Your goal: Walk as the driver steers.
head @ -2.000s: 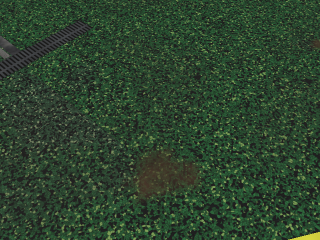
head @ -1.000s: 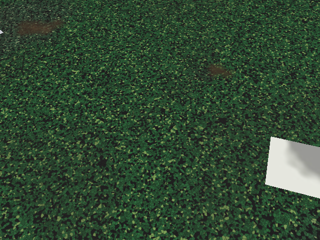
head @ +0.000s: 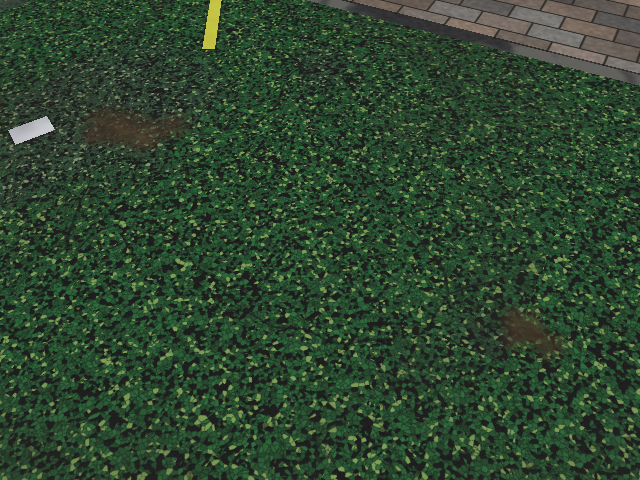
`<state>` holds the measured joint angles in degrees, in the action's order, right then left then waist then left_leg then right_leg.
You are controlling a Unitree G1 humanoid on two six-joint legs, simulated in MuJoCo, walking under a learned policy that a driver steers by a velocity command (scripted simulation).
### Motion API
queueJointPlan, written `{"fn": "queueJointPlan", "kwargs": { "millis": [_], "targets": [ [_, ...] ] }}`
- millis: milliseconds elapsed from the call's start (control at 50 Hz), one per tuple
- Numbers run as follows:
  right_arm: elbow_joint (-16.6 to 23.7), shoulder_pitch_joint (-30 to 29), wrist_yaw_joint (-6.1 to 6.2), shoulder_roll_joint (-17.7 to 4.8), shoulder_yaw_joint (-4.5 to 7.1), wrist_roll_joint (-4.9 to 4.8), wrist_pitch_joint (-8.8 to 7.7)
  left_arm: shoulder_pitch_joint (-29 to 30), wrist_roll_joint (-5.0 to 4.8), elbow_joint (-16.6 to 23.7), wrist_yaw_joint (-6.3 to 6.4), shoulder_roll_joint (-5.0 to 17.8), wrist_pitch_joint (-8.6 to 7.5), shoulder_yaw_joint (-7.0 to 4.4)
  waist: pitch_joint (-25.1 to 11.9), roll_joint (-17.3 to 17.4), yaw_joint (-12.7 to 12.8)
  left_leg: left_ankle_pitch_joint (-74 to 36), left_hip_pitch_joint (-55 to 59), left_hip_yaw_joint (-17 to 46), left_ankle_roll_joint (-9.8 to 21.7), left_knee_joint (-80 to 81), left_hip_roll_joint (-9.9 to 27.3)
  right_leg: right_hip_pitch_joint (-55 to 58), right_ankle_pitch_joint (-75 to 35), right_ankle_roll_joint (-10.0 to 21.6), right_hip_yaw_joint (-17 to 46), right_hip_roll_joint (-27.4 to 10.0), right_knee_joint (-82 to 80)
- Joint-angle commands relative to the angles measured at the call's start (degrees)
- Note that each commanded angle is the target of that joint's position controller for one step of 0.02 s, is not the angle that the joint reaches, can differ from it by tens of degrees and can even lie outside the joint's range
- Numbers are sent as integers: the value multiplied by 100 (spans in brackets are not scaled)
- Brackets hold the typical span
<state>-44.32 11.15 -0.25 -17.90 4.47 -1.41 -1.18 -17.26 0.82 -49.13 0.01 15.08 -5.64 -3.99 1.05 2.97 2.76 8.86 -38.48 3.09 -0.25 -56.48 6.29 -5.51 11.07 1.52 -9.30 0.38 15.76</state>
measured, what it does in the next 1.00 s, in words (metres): walks ahead, turning left: left foot, then right foot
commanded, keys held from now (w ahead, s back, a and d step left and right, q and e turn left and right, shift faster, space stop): w+q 0.04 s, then q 0.96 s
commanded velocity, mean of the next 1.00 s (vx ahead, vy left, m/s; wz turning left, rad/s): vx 0.14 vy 0.00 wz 0.58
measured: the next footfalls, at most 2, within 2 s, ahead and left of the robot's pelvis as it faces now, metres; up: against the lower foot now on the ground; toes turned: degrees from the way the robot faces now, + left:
left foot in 0.22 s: +0.27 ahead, +0.15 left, +0.00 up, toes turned +10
right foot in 0.70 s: +0.35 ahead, -0.05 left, +0.00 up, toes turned +31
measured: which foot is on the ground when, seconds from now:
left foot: up 0.00-0.20, down 0.22-0.70, up 0.72-1.00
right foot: down 0.00-0.22, up 0.24-0.68, down 0.70-1.00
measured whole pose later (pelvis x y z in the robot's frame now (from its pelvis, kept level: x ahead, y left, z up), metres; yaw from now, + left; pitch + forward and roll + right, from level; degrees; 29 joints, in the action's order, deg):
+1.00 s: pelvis +0.23 +0.03 +0.00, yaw +36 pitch +1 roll +1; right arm -35.4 10.8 0.4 -18.5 5.5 -1.3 4.5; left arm -8.0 0.6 -41.3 2.0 15.3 1.0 -3.7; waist 3.5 1.2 0.8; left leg 23.2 -26.7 1.7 -5.2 -52.5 0.7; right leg -14.4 12.6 -0.5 -3.9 -3.8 25.7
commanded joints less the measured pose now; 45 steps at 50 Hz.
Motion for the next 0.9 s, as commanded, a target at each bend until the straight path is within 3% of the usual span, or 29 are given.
{"fn": "queueJointPlan", "kwargs": {
  "millis": [20,80,120,160,180,200,220,240,260,280,300,320,340,360,400,440,480,560,640,680,700,720,740,760,780,800,820,860,900],
  "targets": [
    [396,-156,-103,-45,-25,16,-49,482,-16,377,66,905,-77,-207,160,-623,-135,-843,7,16,6,836,145,-73,-1220,827,472,-1527,-903],
    [637,-721,-208,-2,-56,66,-65,381,-68,294,113,1024,27,-246,380,-522,33,-1037,181,-341,87,1623,2,130,-1968,721,37,-1534,-672],
    [784,-819,-272,-82,-16,93,-50,327,-147,241,144,1138,132,-285,299,-637,5,-817,363,-523,178,1889,-143,440,-2897,601,-112,-1605,-246],
    [820,-531,-313,-286,90,113,-19,436,-262,273,183,1285,219,-335,7,-821,-226,-331,866,-739,363,2017,-439,678,-4111,451,-189,-1629,477],
    [727,-67,-317,-448,183,107,-8,531,-318,305,197,1328,264,-356,-243,-832,-490,-229,1406,-856,498,2193,-655,680,-4570,352,-234,-1562,1165],
    [530,678,-266,-720,340,108,-9,603,-342,337,193,1235,292,-324,-623,-631,-888,-748,2417,-898,682,2667,-910,411,-4315,144,-354,-1316,2237],
    [452,1144,-117,-1192,497,114,32,330,-166,370,163,1013,259,-243,-986,113,-1035,-2718,3780,-51,958,2828,-402,-737,-2331,-268,-405,-959,3836],
    [622,823,-11,-1717,500,184,66,-236,220,527,82,307,197,-32,-1469,1530,-263,-5514,5290,2070,1877,2250,962,-2738,3004,-666,-5,2,5923],
    [916,812,-115,-1527,425,230,-3,-370,12,501,23,703,125,-34,-2848,840,-564,-4167,5624,3520,2610,2934,1616,-3049,3183,-636,1328,156,6732],
    [958,593,-168,-1203,360,183,-46,324,-216,620,28,988,127,-119,-2251,163,-714,-3231,5140,2906,2328,3248,1280,-3355,2571,-507,1469,-72,6659],
    [922,270,-150,-978,304,64,-64,628,-195,712,95,922,153,-103,-1479,-99,-566,-2463,4366,2363,2003,3399,966,-3565,2015,-447,1379,-259,6204],
    [950,-3,-109,-795,244,27,-46,692,-90,650,180,925,218,-115,-1031,-241,-404,-2096,3594,2054,1788,3548,753,-3388,1676,-455,1405,-442,5813],
    [1007,-193,-64,-731,219,88,-17,634,-45,663,221,994,296,-148,-864,-111,-222,-1999,2947,1870,1702,3685,625,-3009,1465,-443,1454,-498,5519],
    [1062,-270,-38,-746,219,177,1,576,-26,671,227,992,363,-161,-827,17,-124,-2048,2542,1779,1662,3773,529,-2700,1346,-437,1432,-455,5335],
    [1088,-263,19,-818,249,212,1,484,6,672,246,820,410,-127,-930,85,-58,-2496,2285,1547,1655,3747,386,-2477,1184,-499,1372,-331,4853],
    [1082,-180,100,-905,283,157,42,617,18,720,269,726,438,-90,-1029,90,-105,-2396,2328,1540,1606,3688,314,-2521,973,-594,1405,-237,4348],
    [1114,-188,175,-919,288,105,126,797,0,776,265,700,482,-70,-1059,159,-170,-1534,2326,1646,1485,3698,214,-2510,668,-660,1481,-179,3921],
    [1172,-229,229,-883,280,115,251,1159,-52,910,223,698,489,-61,-776,429,-312,35,2154,2003,1297,3768,29,-2333,443,-676,1567,-24,3087],
    [1202,-159,199,-841,275,97,317,1184,-93,978,144,753,356,-86,-762,633,-374,-511,2491,2474,1239,3419,47,-1925,712,-552,1576,122,2183],
    [1253,-285,209,-784,249,27,365,853,-104,897,87,773,294,-129,-766,634,-137,-808,2468,2528,1033,3088,-145,-1231,76,-392,1457,110,963],
    [1273,-186,222,-639,206,14,381,689,-55,866,86,982,284,-201,-818,386,-131,-239,2130,2334,775,2722,-404,-608,-469,-208,1721,-378,519],
    [1254,196,211,-289,121,84,387,764,31,956,126,1368,338,-273,-927,-930,-435,1690,1451,1394,414,1435,-1085,-6,-1479,298,2801,-1683,355],
    [1460,59,192,-659,237,38,319,747,221,907,102,1514,387,-313,-606,-2185,-440,2904,370,596,111,337,-1584,-194,-2334,1257,4000,-2391,178],
    [1316,190,181,-1093,368,113,287,959,164,1066,115,1187,378,-248,-584,-1549,-421,2623,283,708,-95,-657,-1182,-216,-2434,1392,3711,-2396,288],
    [1166,234,175,-1147,420,61,323,1146,94,1121,143,920,390,-185,-533,-1153,-450,2237,282,634,-201,-1016,-1121,-246,-2365,1135,3040,-2011,431],
    [1042,314,203,-978,402,48,404,1261,28,1173,161,821,415,-155,-491,-960,-485,1986,254,541,-320,-1265,-1060,-201,-2183,916,2572,-1688,516],
    [1055,293,200,-840,363,55,459,1280,-41,1172,184,788,437,-140,-404,-970,-432,1760,126,481,-417,-1476,-1013,-170,-2240,909,2351,-1619,525],
    [1170,79,159,-568,273,-11,491,1169,-14,1152,227,821,507,-141,-322,-1120,-325,1475,177,134,-519,-1154,-919,-166,-2177,921,1841,-1390,405],
    [1336,-252,141,-457,217,-27,476,968,15,1120,264,920,568,-188,-392,-1310,-116,1402,148,-30,-590,-536,-761,199,-2172,1015,1710,-1477,382]
  ]
}}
